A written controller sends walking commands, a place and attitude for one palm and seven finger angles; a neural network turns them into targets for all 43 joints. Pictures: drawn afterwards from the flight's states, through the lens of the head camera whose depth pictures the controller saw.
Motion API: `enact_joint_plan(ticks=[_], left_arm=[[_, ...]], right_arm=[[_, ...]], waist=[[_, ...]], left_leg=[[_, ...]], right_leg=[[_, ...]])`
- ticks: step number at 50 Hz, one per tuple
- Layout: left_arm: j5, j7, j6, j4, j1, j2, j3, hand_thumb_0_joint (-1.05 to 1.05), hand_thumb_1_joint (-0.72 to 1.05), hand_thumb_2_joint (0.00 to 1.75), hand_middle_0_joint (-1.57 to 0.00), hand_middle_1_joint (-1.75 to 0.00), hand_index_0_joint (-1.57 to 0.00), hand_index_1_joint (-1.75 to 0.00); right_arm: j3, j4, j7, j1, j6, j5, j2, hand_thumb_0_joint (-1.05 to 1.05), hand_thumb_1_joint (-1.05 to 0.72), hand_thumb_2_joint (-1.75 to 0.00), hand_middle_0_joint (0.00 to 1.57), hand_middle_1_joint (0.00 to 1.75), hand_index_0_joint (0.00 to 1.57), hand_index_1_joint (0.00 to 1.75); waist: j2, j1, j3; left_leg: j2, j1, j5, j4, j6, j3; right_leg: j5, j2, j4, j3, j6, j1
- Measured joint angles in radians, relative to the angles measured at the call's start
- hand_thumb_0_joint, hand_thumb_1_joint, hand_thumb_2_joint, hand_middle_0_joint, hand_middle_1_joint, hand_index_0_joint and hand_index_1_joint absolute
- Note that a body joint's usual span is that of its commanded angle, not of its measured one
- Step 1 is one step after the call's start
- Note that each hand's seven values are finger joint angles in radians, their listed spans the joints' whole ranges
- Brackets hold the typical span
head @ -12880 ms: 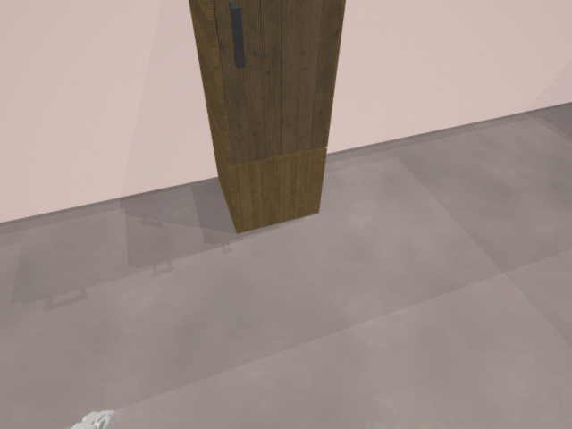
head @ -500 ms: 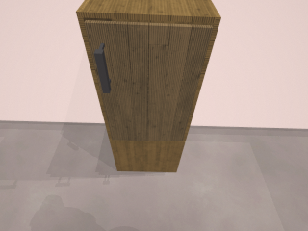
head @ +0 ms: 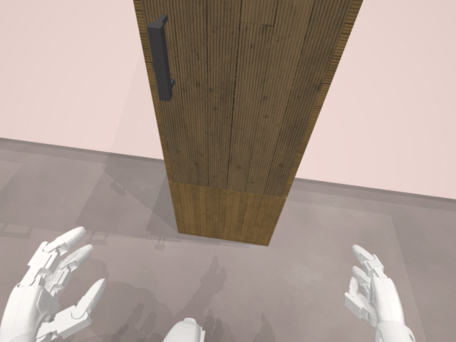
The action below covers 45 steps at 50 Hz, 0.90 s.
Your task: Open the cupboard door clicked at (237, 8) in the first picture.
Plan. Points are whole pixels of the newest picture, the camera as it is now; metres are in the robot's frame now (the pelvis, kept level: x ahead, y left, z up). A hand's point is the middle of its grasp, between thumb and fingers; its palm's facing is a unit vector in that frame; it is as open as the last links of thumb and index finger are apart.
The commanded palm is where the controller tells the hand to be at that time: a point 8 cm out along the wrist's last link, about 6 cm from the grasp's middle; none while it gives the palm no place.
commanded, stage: raise the hand with hooked fingers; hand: left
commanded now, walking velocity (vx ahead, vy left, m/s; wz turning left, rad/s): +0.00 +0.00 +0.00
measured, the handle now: (164, 59) +0.58 +0.21 +0.18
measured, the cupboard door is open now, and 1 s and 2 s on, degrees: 0 0 0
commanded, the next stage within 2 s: move the hooked fingers beside the handle in 1.56 s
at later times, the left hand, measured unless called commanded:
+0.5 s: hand (85, 224) +0.24 +0.24 +0.11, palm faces -0.02 -1.00 -0.05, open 12.3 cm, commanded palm +0.22 +0.31 +0.13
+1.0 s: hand (40, 151) +0.30 +0.30 +0.19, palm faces +0.06 -1.00 -0.07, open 13.9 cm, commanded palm +0.28 +0.35 +0.20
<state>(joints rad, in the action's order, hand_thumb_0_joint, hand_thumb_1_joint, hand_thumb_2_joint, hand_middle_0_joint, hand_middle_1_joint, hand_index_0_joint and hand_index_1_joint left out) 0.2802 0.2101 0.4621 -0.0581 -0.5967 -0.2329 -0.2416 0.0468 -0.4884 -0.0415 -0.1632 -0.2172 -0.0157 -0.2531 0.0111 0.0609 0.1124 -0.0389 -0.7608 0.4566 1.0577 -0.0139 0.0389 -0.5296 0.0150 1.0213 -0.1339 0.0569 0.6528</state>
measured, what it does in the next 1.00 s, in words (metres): rises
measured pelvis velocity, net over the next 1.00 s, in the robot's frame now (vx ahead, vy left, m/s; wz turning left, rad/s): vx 0.01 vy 0.04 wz -0.03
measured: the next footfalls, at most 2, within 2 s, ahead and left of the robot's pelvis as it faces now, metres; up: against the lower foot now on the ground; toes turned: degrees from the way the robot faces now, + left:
none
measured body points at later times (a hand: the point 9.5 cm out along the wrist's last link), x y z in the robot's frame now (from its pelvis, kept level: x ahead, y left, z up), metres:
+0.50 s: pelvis +0.01 +0.02 +0.03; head +0.04 +0.01 +0.48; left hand +0.24 +0.30 +0.12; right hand +0.14 -0.26 -0.05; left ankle +0.04 +0.13 -0.67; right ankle +0.00 -0.09 -0.67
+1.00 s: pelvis +0.01 +0.04 +0.06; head +0.01 +0.04 +0.51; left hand +0.29 +0.36 +0.20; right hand +0.19 -0.18 -0.01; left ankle +0.04 +0.13 -0.67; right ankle +0.00 -0.09 -0.67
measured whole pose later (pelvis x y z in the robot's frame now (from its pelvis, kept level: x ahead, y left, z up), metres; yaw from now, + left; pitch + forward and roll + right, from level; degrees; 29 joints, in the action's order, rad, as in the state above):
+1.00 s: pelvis +0.01 +0.04 +0.06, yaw -2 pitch +1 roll -2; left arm 0.32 0.38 0.03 0.17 0.05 -0.42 -0.41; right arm -0.09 -0.59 -0.11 -0.24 -0.23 -0.06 -0.24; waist -0.03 0.04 0.03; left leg 0.01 -0.38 0.30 0.66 0.04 -0.01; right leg -0.33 -0.01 0.60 -0.06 0.00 0.28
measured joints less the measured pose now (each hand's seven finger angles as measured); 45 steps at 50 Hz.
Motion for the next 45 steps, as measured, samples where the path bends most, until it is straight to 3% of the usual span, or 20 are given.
enact_joint_plan(ticks=[3, 5, 8, 10, 12, 14, 18, 21, 23, 28, 35, 42, 45], left_arm=[[0.04, 0.057, 0.062, -0.025, 0.09, -0.01, -0.011, 0.01, 0.4, 0.69, -0.23, -0.62, -0.23, -0.62], [0.051, 0.126, 0.042, -0.011, 0.172, -0.029, -0.004, 0.01, 0.35, 0.67, -0.23, -0.65, -0.23, -0.65], [0.059, 0.223, -0.088, 0.055, 0.272, -0.079, -0.002, 0.01, 0.28, 0.64, -0.23, -0.7, -0.24, -0.7], [0.077, 0.25, -0.196, 0.101, 0.298, -0.107, -0.022, 0.01, 0.24, 0.62, -0.24, -0.73, -0.25, -0.73], [0.105, 0.235, -0.266, 0.124, 0.291, -0.115, -0.062, 0.0, 0.19, 0.6, -0.25, -0.76, -0.25, -0.76], [0.128, 0.195, -0.28, 0.121, 0.266, -0.105, -0.112, 0.0, 0.14, 0.58, -0.25, -0.79, -0.26, -0.79], [0.132, 0.132, -0.207, 0.078, 0.226, -0.078, -0.164, 0.0, 0.05, 0.54, -0.26, -0.85, -0.26, -0.85], [0.119, 0.143, -0.16, 0.072, 0.23, -0.067, -0.141, 0.0, -0.02, 0.51, -0.26, -0.89, -0.26, -0.89], [0.111, 0.167, -0.16, 0.09, 0.251, -0.068, -0.11, 0.0, -0.06, 0.49, -0.26, -0.92, -0.27, -0.92], [0.081, 0.18, -0.218, 0.138, 0.33, -0.1, -0.074, 0.0, -0.18, 0.44, -0.27, -1.0, -0.28, -1.0], [0.086, 0.129, -0.261, 0.117, 0.442, -0.134, -0.13, -0.01, -0.35, 0.37, -0.29, -1.1, -0.29, -1.1], [0.064, 0.175, -0.43, 0.208, 0.552, -0.171, -0.123, -0.01, -0.45, 0.32, -0.29, -1.17, -0.3, -1.17], [0.049, 0.173, -0.46, 0.227, 0.587, -0.178, -0.132, -0.01, -0.48, 0.32, -0.29, -1.18, -0.3, -1.18]], right_arm=[[-0.035, -0.041, -0.012, 0.009, -0.017, -0.007, -0.001, 0.01, -0.9, -0.9, 0.2, 0.29, 0.2, 0.3], [-0.06, -0.069, -0.021, 0.01, -0.019, -0.015, 0.009, 0.01, -0.9, -0.9, 0.2, 0.29, 0.2, 0.3], [-0.088, -0.095, -0.032, -0.01, -0.001, -0.029, 0.033, 0.01, -0.9, -0.9, 0.2, 0.3, 0.2, 0.3], [-0.097, -0.099, -0.038, -0.037, 0.018, -0.033, 0.044, 0.01, -0.9, -0.9, 0.21, 0.3, 0.2, 0.3], [-0.095, -0.099, -0.041, -0.071, 0.031, -0.034, 0.046, 0.01, -0.9, -0.9, 0.21, 0.3, 0.2, 0.3], [-0.083, -0.1, -0.041, -0.106, 0.033, -0.033, 0.039, 0.01, -0.9, -0.9, 0.21, 0.3, 0.2, 0.3], [-0.045, -0.111, -0.036, -0.159, 0.013, -0.034, 0.002, 0.01, -0.9, -0.9, 0.21, 0.3, 0.2, 0.3], [-0.027, -0.126, -0.038, -0.168, -0.005, -0.039, -0.033, 0.01, -0.9, -0.9, 0.2, 0.3, 0.2, 0.3], [-0.024, -0.133, -0.045, -0.159, -0.015, -0.043, -0.05, 0.01, -0.9, -0.9, 0.2, 0.3, 0.2, 0.3], [-0.038, -0.126, -0.065, -0.119, -0.033, -0.046, -0.044, 0.01, -0.9, -0.9, 0.2, 0.29, 0.2, 0.3], [-0.085, -0.096, -0.056, -0.09, -0.047, -0.045, 0.004, 0.01, -0.9, -0.9, 0.2, 0.29, 0.2, 0.3], [-0.125, -0.079, -0.06, -0.072, -0.022, -0.052, 0.013, 0.01, -0.9, -0.9, 0.2, 0.3, 0.2, 0.3], [-0.133, -0.08, -0.065, -0.068, -0.016, -0.049, 0.014, 0.01, -0.9, -0.9, 0.21, 0.3, 0.2, 0.3]], waist=[[-0.039, 0.005, -0.013], [-0.057, -0.001, -0.02], [-0.066, -0.024, -0.024], [-0.063, -0.047, -0.024], [-0.058, -0.066, -0.021], [-0.05, -0.071, -0.016], [-0.046, -0.068, -0.012], [-0.05, -0.062, -0.015], [-0.052, -0.059, -0.023], [-0.038, -0.059, -0.045], [-0.03, -0.048, -0.043], [-0.054, -0.026, -0.05], [-0.052, -0.021, -0.068]], left_leg=[[-0.004, -0.03, 0.006, 0.032, -0.007, 0.032], [-0.007, -0.037, 0.003, 0.033, -0.009, 0.036], [-0.01, -0.012, -0.012, -0.007, -0.01, 0.016], [-0.011, 0.026, -0.026, -0.053, -0.01, -0.006], [-0.01, 0.07, -0.04, -0.102, -0.009, -0.027], [-0.005, 0.11, -0.049, -0.146, -0.01, -0.034], [0.001, 0.156, -0.061, -0.196, -0.003, -0.043], [0.009, 0.164, -0.068, -0.206, 0.01, -0.04], [0.013, 0.17, -0.072, -0.21, 0.018, -0.04], [0.021, 0.209, -0.089, -0.241, 0.033, -0.048], [0.03, 0.285, -0.106, -0.293, 0.043, -0.05], [0.046, 0.336, -0.131, -0.346, 0.055, -0.05], [0.049, 0.353, -0.143, -0.366, 0.056, -0.05]], right_leg=[[-0.005, 0.007, 0.012, -0.03, 0.008, 0.012], [-0.002, 0.011, 0.011, -0.033, 0.01, 0.018], [0.013, 0.013, -0.015, -0.014, 0.008, 0.008], [0.027, 0.011, -0.046, 0.008, 0.003, -0.015], [0.042, 0.011, -0.082, 0.031, -0.003, -0.045], [0.056, 0.014, -0.118, 0.054, -0.008, -0.072], [0.077, 0.013, -0.17, 0.07, -0.016, -0.115], [0.087, 0.006, -0.191, 0.067, -0.026, -0.131], [0.094, 0.002, -0.203, 0.066, -0.031, -0.142], [0.117, -0.005, -0.241, 0.074, -0.042, -0.183], [0.145, -0.011, -0.31, 0.076, -0.053, -0.267], [0.171, -0.025, -0.367, 0.074, -0.065, -0.322], [0.181, -0.027, -0.385, 0.075, -0.066, -0.338]])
